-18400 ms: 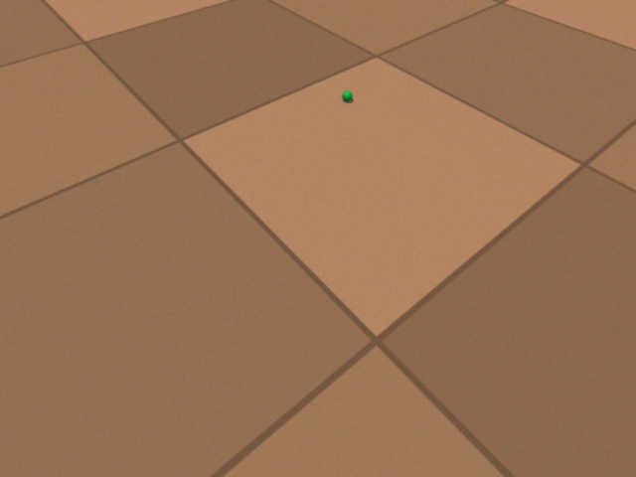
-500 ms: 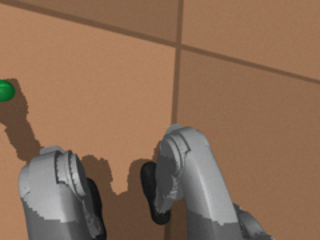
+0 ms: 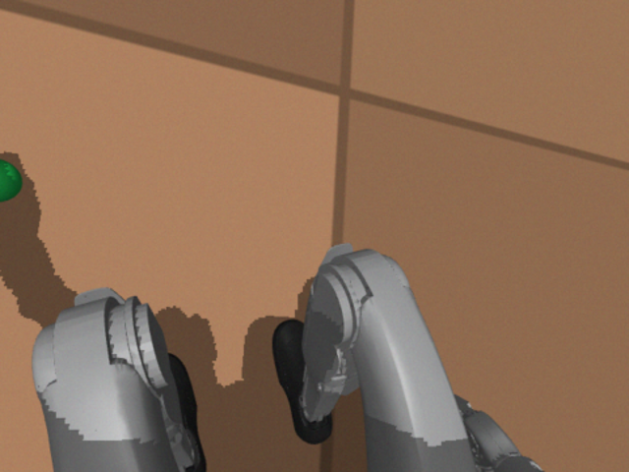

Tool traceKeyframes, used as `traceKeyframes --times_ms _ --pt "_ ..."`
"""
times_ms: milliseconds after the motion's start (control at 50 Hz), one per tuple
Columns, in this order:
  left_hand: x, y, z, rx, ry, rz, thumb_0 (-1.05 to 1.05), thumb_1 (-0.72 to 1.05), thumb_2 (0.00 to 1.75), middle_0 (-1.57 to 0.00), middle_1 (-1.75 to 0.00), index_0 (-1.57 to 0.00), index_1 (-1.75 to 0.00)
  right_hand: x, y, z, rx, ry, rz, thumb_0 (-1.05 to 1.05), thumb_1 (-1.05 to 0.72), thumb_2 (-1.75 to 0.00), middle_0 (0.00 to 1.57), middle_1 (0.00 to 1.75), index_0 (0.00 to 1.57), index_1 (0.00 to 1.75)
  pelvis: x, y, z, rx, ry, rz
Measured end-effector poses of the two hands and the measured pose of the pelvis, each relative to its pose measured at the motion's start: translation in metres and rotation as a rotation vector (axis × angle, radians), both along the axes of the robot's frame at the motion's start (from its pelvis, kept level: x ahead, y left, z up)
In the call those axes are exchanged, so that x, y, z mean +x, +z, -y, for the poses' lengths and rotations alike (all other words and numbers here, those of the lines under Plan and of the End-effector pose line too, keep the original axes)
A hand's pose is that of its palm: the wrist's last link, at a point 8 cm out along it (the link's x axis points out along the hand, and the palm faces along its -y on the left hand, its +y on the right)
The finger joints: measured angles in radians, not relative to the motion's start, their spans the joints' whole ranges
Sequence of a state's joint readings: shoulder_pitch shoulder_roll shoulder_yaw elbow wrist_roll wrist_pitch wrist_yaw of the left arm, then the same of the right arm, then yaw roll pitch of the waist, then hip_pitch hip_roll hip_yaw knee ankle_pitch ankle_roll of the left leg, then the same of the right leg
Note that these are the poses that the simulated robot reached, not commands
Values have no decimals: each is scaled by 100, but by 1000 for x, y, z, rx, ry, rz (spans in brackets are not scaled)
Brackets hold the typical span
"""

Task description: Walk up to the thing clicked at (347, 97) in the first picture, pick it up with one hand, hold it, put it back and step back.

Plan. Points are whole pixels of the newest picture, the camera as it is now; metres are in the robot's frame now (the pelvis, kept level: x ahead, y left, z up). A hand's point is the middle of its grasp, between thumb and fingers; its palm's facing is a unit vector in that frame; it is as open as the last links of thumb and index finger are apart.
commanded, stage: rise first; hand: left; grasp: from above
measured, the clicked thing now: out of the picture +0.47 +0.34 -0.28
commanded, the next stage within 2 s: none
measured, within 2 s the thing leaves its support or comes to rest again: neither
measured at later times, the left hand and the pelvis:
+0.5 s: hand out of the picture +0.43 +0.37 -0.19, palm faces -0.45 -0.13 -0.88, open 13.9 cm; pelvis +0.00 +0.00 +0.00, yaw +0 degrees
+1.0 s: hand out of the picture +0.42 +0.37 -0.19, palm faces -0.45 -0.14 -0.88, open 13.5 cm; pelvis +0.00 +0.00 +0.00, yaw +0 degrees
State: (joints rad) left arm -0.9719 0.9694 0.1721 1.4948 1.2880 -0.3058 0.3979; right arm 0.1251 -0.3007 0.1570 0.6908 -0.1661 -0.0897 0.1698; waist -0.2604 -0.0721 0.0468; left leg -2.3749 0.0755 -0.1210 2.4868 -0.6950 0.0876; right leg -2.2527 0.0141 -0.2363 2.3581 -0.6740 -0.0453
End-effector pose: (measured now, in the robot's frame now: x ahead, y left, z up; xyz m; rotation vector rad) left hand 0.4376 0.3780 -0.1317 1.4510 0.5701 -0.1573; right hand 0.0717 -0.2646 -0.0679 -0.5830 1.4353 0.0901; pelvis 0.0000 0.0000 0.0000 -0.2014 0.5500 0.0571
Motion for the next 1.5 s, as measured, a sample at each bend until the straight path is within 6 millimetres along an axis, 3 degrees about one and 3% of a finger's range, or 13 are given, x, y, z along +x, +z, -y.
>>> traceKeyframes --times_ms 220,540,820,1280,1500 --pt "-7 0 -1 1 3 -34 0 -51 99 -11 -99 -10 -100 1 -1 -1 17 5 2 0 -91 -90 20 30 20 30 -1 1 1 5 3 2" --pt "-2 0 6 -4 -20 -14 0 -48 97 -14 -96 -13 -97 -5 0 -1 15 2 0 0 -91 -90 20 30 20 30 -1 0 1 4 0 6" --pt "-8 4 -3 1 5 -26 0 -43 93 -17 -92 -17 -93 2 -2 -2 26 9 10 0 -91 -90 20 30 20 30 -2 2 0 4 1 1" --pt "-9 10 1 13 -6 -8 0 -37 88 -24 -85 -23 -86 9 0 -3 33 17 37 0 -91 -90 20 30 20 30 -2 4 0 7 8 -6" --pt "-12 4 0 -10 -4 -32 0 -32 84 -27 -83 -26 -84 4 -1 -1 25 14 14 0 -91 -90 20 30 20 30 -2 2 1 9 7 2"
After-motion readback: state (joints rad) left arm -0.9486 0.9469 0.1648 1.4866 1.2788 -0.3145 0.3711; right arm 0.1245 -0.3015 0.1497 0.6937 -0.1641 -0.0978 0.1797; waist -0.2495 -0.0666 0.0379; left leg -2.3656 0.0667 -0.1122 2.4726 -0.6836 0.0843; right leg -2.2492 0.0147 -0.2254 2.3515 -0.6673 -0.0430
